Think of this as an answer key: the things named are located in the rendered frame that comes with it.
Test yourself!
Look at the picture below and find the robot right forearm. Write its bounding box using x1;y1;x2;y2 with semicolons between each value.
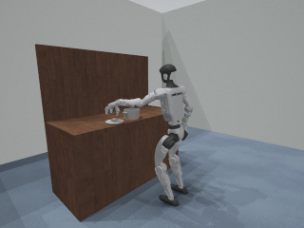
180;110;193;127

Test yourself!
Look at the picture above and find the robot left forearm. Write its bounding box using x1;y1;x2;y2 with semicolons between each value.
115;98;141;107

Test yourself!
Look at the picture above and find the robot left upper arm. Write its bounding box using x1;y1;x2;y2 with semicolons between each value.
136;87;167;108

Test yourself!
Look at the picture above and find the robot left hand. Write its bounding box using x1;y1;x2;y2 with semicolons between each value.
104;102;120;116

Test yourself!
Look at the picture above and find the table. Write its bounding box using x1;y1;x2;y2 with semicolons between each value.
35;44;179;222

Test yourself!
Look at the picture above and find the robot left shin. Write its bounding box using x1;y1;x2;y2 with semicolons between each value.
155;165;174;200

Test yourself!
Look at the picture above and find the robot right upper arm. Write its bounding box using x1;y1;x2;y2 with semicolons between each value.
179;85;193;113

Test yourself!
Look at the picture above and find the lid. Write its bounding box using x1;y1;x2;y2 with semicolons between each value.
105;119;124;124

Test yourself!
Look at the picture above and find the pot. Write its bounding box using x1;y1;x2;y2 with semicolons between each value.
123;107;140;120

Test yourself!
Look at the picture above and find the right robot thigh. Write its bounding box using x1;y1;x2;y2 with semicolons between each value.
168;130;188;165

